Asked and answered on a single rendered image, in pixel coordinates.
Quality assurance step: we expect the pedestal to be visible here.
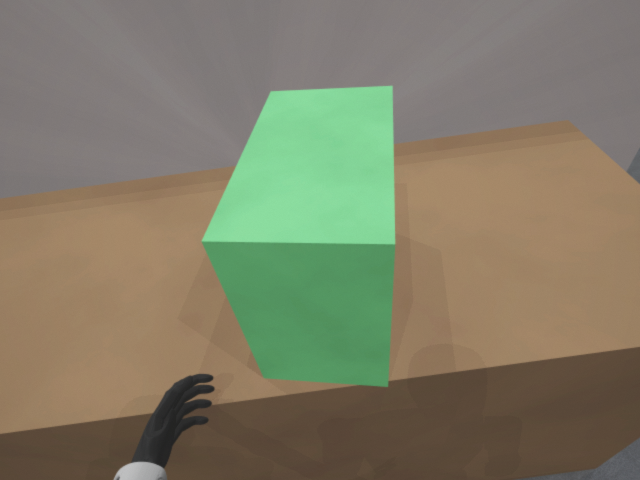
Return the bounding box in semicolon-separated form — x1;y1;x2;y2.
0;120;640;480

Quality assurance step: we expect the left robot hand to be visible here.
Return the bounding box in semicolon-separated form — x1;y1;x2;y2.
131;374;215;468

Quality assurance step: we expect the carton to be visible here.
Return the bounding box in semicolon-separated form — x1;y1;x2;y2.
201;86;395;387

